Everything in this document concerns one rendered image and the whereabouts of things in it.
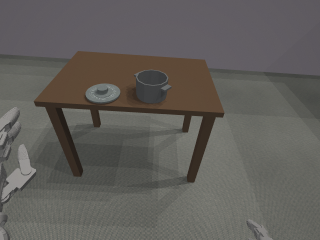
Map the left robot hand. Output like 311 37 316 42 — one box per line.
0 107 36 212

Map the knob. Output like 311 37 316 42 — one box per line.
97 85 108 94

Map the right robot hand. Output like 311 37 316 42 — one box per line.
246 219 273 240

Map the pot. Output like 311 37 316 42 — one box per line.
134 69 172 104

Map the robot left forearm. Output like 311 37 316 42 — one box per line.
0 212 10 240

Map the lid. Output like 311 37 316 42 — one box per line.
85 83 121 104

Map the table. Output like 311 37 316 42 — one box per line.
33 51 225 183

